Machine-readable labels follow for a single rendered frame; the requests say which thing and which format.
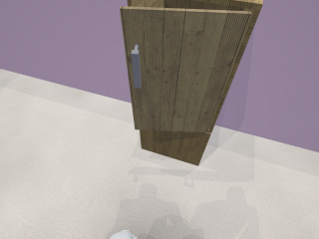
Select cupboard door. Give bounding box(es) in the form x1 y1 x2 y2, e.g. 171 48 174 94
120 6 252 132

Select handle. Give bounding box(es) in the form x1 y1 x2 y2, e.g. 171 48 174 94
131 44 142 89

